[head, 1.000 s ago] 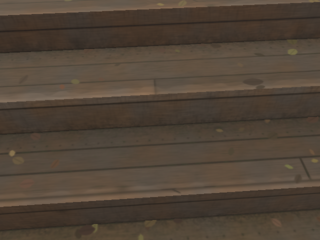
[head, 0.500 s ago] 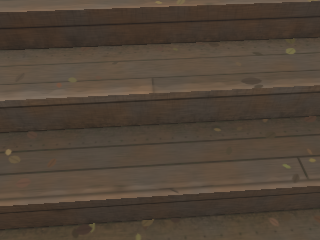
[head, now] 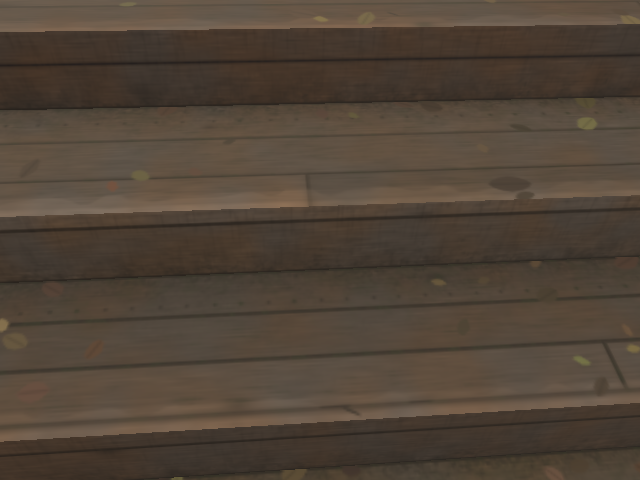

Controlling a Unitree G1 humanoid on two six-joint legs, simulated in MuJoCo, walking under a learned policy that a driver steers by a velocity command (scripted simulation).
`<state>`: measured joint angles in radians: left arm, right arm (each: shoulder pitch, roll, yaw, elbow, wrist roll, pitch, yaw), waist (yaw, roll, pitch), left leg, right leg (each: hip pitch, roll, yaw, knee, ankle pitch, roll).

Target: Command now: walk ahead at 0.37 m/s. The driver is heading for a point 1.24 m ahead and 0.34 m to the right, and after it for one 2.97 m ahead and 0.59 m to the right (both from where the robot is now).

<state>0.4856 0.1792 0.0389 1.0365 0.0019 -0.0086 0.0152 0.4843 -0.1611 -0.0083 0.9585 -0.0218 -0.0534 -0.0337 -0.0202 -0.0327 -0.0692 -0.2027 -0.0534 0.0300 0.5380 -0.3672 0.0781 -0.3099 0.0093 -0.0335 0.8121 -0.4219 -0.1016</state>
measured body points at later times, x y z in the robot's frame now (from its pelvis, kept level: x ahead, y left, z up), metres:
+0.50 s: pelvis +0.26 -0.06 +0.11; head +0.26 -0.05 +0.56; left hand +0.33 +0.18 -0.03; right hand +0.35 -0.30 -0.01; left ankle +0.18 +0.07 -0.36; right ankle +0.31 -0.11 -0.56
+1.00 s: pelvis +0.57 -0.03 +0.28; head +0.57 -0.05 +0.73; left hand +0.64 +0.21 +0.16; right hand +0.65 -0.27 +0.14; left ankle +0.62 +0.03 -0.39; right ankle +0.47 -0.14 -0.21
